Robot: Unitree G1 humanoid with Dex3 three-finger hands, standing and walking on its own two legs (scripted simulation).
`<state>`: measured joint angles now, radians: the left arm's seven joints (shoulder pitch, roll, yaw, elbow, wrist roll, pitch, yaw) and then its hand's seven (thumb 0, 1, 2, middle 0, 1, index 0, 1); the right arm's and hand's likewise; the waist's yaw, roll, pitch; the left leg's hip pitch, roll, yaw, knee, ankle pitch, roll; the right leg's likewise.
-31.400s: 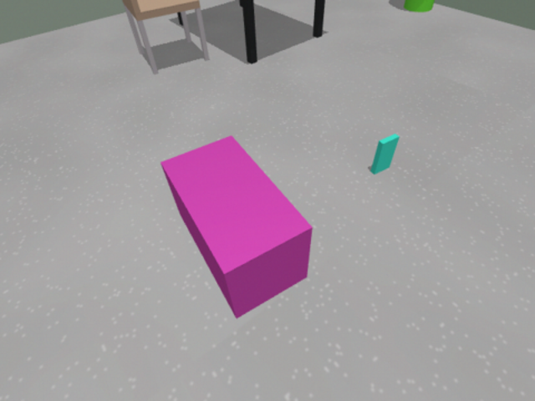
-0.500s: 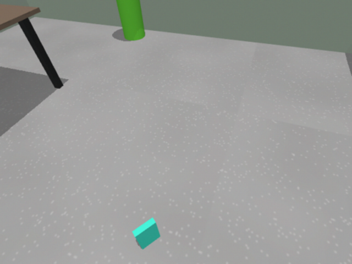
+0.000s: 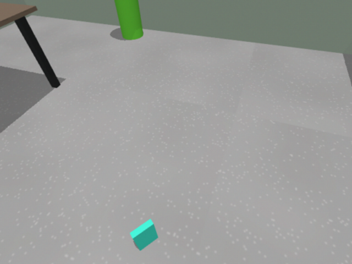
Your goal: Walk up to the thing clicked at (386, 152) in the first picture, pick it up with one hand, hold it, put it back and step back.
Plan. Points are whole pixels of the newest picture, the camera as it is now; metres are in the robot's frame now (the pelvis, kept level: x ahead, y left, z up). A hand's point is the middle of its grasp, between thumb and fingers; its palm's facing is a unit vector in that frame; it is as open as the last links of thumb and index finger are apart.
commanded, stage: stand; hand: left
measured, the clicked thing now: (145, 235) +0.40 +0.21 -0.68
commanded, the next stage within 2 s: step back in 0.14 s
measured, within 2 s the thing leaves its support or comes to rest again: neither
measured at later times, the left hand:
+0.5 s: hand out of the picture +0.09 +0.30 -0.18, palm faces -0.03 -0.92 -0.39, open 7.4 cm
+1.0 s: hand out of the picture -0.06 +0.28 -0.16, palm faces -0.08 -0.91 -0.40, open 7.4 cm
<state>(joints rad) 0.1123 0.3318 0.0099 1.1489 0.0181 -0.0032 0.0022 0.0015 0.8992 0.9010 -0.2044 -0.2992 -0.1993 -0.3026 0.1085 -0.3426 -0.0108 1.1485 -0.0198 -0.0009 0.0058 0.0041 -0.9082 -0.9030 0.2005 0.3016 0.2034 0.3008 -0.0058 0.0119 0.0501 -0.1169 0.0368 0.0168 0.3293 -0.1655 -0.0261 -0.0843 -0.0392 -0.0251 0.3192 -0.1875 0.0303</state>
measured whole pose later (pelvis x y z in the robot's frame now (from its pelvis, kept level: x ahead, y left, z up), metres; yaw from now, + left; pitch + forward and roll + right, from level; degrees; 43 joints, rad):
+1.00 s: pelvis -0.16 +0.02 -0.02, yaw -4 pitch -1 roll +1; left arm 0.19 0.34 0.06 0.86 0.04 0.05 0.01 0.00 0.90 0.90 -0.21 -0.30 -0.20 -0.30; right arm 0.16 -0.41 -0.05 0.89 0.00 0.05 -0.01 0.00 -0.91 -0.90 0.20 0.30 0.20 0.30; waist 0.01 0.03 0.15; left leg -0.47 -0.11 -0.11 1.09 -0.48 -0.01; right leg -0.30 -0.01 0.04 0.61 -0.30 0.00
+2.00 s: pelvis -0.46 +0.03 -0.03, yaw +0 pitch -3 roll +0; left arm 0.10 0.39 0.07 0.80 0.02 0.09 0.02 0.00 0.90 0.90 -0.21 -0.30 -0.20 -0.30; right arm 0.22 -0.37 -0.04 0.88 -0.04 0.03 0.00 0.01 -0.91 -0.90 0.20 0.30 0.21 0.30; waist -0.02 -0.03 0.18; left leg -0.31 -0.03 -0.02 0.68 -0.32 0.03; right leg -0.49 0.04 0.09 1.02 -0.52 -0.01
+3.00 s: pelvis -0.64 +0.00 -0.02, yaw +1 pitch -2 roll +0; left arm 0.18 0.34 0.03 1.03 0.03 -0.01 -0.02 0.00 0.90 0.90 -0.21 -0.30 -0.20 -0.30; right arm 0.20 -0.36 -0.05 1.04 -0.04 -0.01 0.02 0.01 -0.91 -0.90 0.20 0.30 0.20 0.30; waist 0.01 0.00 0.03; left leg -0.23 -0.02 -0.04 0.56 -0.29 0.01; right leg -0.23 -0.03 -0.02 0.55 -0.28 0.01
